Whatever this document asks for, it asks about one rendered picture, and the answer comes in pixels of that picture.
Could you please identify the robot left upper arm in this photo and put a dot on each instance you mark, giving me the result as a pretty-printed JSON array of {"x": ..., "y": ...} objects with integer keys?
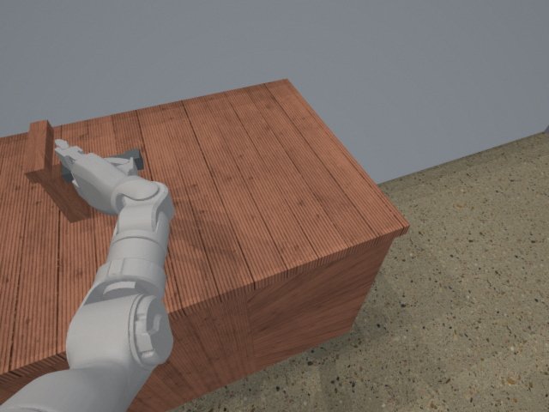
[{"x": 113, "y": 347}]

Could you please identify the counter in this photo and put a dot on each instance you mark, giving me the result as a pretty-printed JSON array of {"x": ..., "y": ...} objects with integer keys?
[{"x": 277, "y": 237}]

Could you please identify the tap lever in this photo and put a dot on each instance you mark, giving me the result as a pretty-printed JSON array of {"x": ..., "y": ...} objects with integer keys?
[{"x": 135, "y": 153}]

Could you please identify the robot left hand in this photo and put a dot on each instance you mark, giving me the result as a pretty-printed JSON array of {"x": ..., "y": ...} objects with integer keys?
[{"x": 94, "y": 177}]

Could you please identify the left robot forearm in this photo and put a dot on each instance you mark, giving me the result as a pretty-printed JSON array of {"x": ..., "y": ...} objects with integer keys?
[{"x": 137, "y": 253}]

